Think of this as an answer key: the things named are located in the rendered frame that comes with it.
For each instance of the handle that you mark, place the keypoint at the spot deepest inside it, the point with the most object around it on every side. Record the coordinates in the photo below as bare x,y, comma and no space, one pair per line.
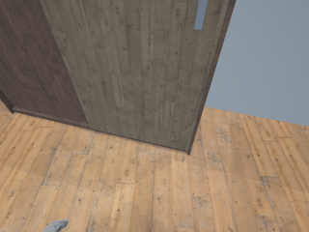
201,10

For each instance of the wardrobe door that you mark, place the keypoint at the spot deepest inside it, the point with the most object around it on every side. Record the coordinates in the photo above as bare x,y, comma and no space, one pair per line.
33,74
138,67

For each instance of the left robot hand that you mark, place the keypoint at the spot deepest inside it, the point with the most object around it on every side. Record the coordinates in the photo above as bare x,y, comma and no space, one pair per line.
56,225

